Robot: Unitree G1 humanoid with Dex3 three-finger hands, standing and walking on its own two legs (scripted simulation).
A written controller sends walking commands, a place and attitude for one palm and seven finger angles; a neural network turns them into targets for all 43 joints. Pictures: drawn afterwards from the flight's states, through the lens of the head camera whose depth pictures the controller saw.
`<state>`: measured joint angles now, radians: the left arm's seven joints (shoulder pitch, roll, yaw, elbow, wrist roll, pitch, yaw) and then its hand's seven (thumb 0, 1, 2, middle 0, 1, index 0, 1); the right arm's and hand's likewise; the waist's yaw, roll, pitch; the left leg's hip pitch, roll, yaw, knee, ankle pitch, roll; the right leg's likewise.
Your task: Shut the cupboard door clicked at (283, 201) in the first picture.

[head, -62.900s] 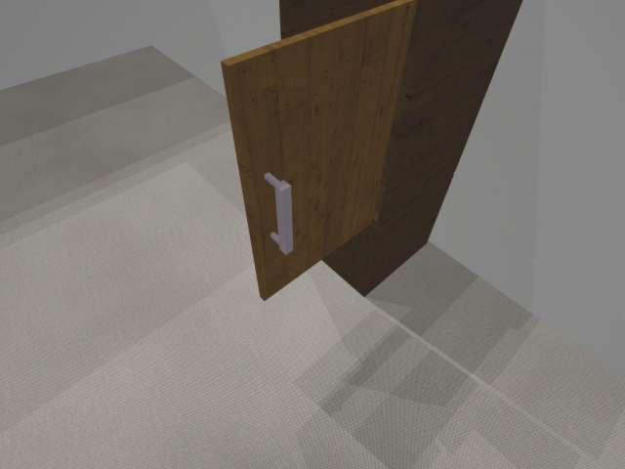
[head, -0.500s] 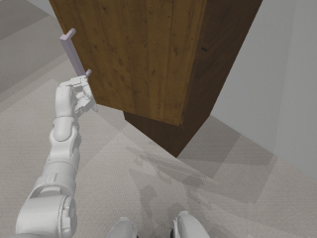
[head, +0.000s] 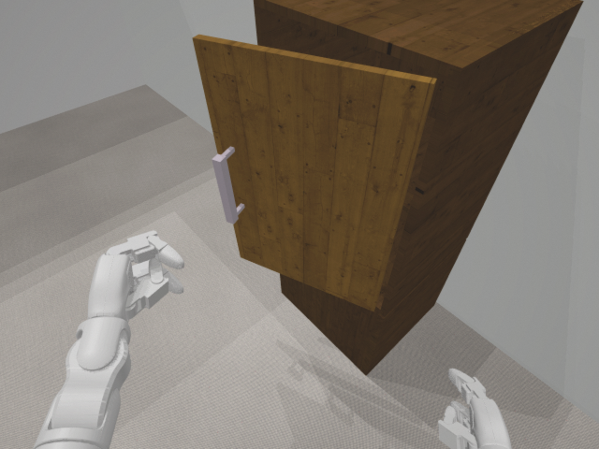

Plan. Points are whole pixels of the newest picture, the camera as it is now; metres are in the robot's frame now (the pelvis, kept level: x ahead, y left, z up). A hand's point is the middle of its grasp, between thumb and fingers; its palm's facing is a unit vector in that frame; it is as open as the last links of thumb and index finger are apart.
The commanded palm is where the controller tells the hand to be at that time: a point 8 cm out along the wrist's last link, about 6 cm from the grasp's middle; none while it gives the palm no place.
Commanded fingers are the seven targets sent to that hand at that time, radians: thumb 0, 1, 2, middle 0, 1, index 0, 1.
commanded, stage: draw the hand back to the body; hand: left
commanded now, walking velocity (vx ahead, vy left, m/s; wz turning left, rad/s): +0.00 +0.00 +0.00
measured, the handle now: (231, 186) +0.63 +0.20 -0.04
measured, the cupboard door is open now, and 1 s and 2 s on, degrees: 22 22 22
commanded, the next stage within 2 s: step back with the hand held close in 0.84 s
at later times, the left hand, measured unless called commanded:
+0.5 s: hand (33, 317) +0.20 +0.27 +0.17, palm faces +0.46 -0.77 -0.44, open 6.4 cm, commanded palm +0.15 +0.30 +0.19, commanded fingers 0.00 0.90 0.90 -0.20 -0.30 -0.20 -0.30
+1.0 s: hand (37, 328) +0.19 +0.26 +0.17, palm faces +0.46 -0.79 -0.41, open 7.4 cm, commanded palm +0.14 +0.29 +0.19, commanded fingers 0.00 0.90 0.90 -0.20 -0.30 -0.20 -0.30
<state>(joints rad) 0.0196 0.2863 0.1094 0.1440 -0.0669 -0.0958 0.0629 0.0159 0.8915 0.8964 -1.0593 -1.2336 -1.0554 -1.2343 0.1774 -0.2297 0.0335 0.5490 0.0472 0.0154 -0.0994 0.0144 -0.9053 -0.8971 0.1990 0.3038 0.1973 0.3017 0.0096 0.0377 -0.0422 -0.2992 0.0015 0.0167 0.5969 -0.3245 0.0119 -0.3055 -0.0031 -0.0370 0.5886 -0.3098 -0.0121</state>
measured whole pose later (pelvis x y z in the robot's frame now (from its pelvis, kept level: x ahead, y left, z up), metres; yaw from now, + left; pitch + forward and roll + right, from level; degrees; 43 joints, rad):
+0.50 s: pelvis +0.02 +0.00 +0.01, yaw +0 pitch -3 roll +0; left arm 0.47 0.36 0.35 -0.38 -0.07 -0.06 0.10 0.01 0.89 0.90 -0.39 -0.50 -0.38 -0.50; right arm 0.21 -0.22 0.03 0.63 0.01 -0.07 -0.07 0.02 -0.90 -0.90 0.20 0.30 0.20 0.30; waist 0.07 0.08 -0.01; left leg -0.10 0.00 0.01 0.43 -0.27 0.01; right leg -0.10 0.00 -0.04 0.42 -0.26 -0.01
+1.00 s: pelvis +0.00 -0.01 +0.01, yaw +0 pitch -4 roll +0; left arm 0.46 0.35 0.35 -0.35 -0.07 -0.10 0.10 0.01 0.88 0.90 -0.21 -0.30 -0.21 -0.30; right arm 0.20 -0.22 0.02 0.64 0.01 -0.11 -0.08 0.02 -0.90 -0.90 0.20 0.30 0.20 0.30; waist 0.05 0.07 0.00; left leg -0.10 0.01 0.01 0.43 -0.25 0.00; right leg -0.10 0.01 -0.04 0.41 -0.23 -0.02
